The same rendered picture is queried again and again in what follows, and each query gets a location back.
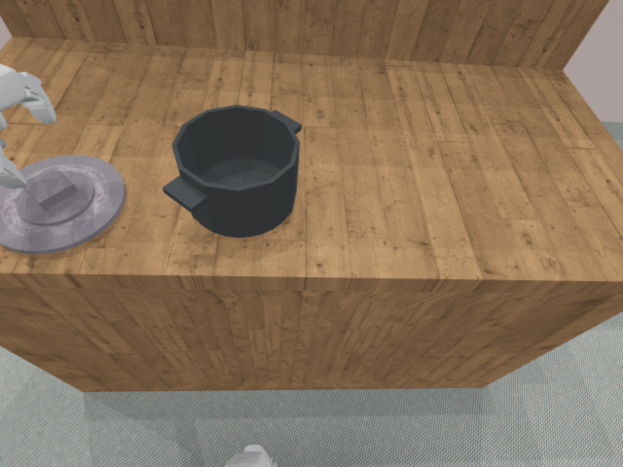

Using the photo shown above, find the pot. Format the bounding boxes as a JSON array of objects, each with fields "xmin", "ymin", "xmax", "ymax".
[{"xmin": 163, "ymin": 105, "xmax": 302, "ymax": 237}]

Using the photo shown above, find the table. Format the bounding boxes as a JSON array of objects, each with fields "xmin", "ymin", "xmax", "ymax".
[{"xmin": 0, "ymin": 0, "xmax": 623, "ymax": 392}]

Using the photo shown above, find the lid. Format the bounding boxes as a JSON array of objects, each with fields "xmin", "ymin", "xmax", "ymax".
[{"xmin": 0, "ymin": 155, "xmax": 127, "ymax": 254}]

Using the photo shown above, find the left robot shin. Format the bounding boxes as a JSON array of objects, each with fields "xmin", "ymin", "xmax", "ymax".
[{"xmin": 244, "ymin": 445, "xmax": 267, "ymax": 455}]

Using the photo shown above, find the robot left hand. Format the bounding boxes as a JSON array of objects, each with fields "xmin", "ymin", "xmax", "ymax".
[{"xmin": 0, "ymin": 64, "xmax": 56, "ymax": 189}]

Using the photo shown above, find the knob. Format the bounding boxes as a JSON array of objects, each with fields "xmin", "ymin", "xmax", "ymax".
[{"xmin": 24, "ymin": 166, "xmax": 79, "ymax": 210}]

